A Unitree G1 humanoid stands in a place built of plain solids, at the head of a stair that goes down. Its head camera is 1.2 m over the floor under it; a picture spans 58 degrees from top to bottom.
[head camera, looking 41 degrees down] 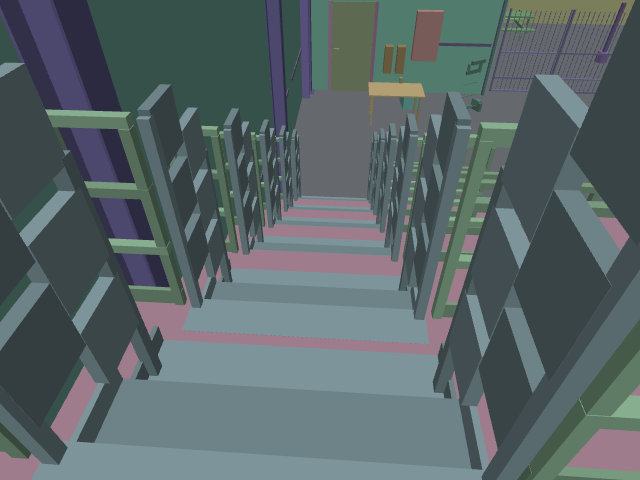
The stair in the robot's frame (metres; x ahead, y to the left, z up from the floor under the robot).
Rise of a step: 0.18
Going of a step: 0.30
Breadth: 1.22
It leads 4 degrees to the right of straight ahead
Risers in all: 3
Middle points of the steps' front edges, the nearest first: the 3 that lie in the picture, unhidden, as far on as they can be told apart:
0.50 0.13 0.00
0.80 0.11 -0.18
1.10 0.09 -0.36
